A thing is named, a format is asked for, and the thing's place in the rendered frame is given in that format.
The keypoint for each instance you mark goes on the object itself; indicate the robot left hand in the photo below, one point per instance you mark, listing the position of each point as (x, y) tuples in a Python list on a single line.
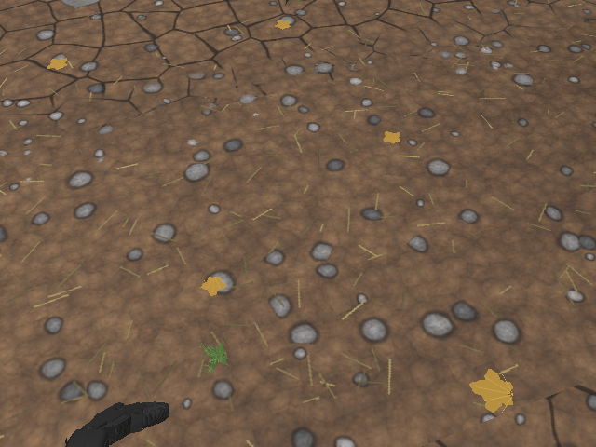
[(116, 422)]

